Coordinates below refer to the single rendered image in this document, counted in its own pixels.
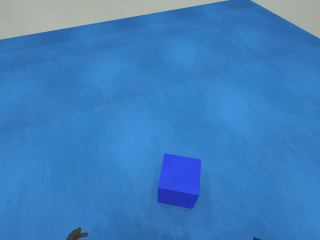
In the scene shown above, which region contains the carton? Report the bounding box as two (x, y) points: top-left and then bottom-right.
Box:
(157, 153), (201, 209)

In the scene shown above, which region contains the robot left hand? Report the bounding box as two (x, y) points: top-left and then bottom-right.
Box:
(66, 227), (88, 240)

